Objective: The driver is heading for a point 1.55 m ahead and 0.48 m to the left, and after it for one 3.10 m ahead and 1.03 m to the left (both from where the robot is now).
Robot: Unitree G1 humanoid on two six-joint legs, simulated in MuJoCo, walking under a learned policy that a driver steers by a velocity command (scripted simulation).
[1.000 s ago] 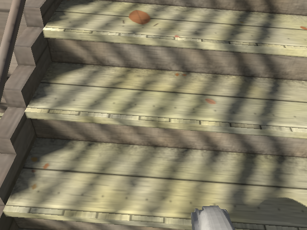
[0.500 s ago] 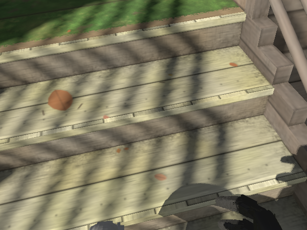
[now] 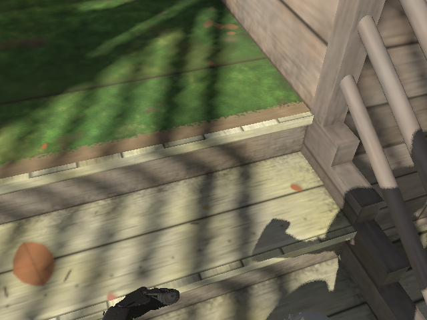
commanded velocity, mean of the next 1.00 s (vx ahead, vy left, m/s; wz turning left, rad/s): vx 0.50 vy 0.00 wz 0.51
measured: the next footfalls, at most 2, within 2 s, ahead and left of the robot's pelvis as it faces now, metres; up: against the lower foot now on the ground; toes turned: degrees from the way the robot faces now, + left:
right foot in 0.22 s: +0.38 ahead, -0.16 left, +0.16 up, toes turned -1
left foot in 0.78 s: +0.60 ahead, +0.18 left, +0.33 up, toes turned +30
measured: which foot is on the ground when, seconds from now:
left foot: down 0.00-0.26, up 0.28-0.76, down 0.78-1.00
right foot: up 0.00-0.20, down 0.22-0.80, up 0.82-1.00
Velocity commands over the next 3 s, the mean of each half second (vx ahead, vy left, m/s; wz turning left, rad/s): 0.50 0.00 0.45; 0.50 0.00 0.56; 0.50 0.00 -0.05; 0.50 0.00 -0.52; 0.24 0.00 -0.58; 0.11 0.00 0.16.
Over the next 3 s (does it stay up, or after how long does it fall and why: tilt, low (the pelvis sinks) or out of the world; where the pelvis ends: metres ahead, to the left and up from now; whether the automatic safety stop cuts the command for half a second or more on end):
stays up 1.38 0.48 0.48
